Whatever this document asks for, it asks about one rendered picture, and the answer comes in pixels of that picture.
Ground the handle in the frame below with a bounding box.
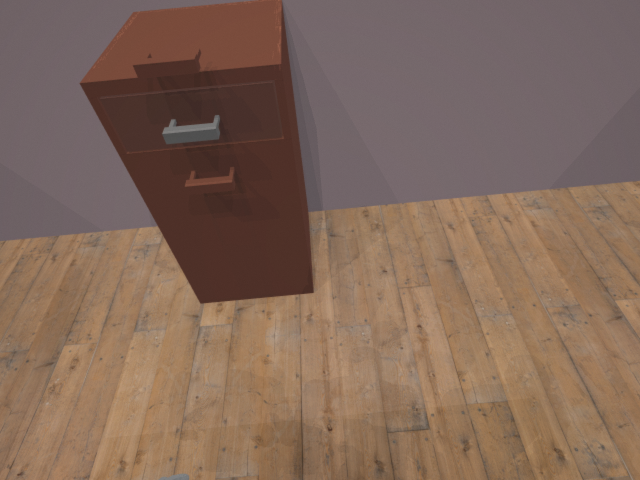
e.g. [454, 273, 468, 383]
[133, 54, 201, 79]
[185, 176, 235, 195]
[162, 115, 220, 144]

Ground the drawer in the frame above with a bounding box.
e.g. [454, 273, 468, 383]
[100, 80, 282, 152]

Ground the cabinet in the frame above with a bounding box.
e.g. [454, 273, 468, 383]
[80, 0, 314, 304]

